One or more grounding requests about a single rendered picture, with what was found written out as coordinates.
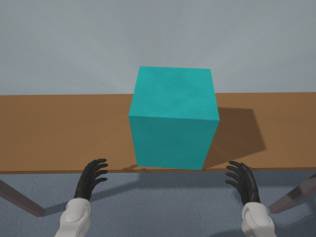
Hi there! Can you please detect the robot left forearm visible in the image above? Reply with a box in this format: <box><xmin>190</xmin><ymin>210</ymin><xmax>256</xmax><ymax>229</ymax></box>
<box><xmin>54</xmin><ymin>197</ymin><xmax>91</xmax><ymax>237</ymax></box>

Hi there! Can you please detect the table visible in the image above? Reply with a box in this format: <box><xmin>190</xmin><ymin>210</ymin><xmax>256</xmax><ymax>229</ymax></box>
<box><xmin>0</xmin><ymin>92</ymin><xmax>316</xmax><ymax>217</ymax></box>

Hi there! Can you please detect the carton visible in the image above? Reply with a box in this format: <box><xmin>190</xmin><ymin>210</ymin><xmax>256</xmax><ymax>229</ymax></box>
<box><xmin>128</xmin><ymin>66</ymin><xmax>220</xmax><ymax>170</ymax></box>

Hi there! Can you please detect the right robot hand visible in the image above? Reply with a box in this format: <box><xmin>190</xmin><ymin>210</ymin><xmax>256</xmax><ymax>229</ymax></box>
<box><xmin>225</xmin><ymin>161</ymin><xmax>261</xmax><ymax>205</ymax></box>

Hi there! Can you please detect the robot right forearm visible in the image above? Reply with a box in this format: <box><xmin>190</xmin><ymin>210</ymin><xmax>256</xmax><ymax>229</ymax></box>
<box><xmin>241</xmin><ymin>201</ymin><xmax>277</xmax><ymax>237</ymax></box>

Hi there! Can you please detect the left robot hand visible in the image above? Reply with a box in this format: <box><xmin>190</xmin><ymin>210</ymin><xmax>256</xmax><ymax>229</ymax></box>
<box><xmin>74</xmin><ymin>158</ymin><xmax>109</xmax><ymax>200</ymax></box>

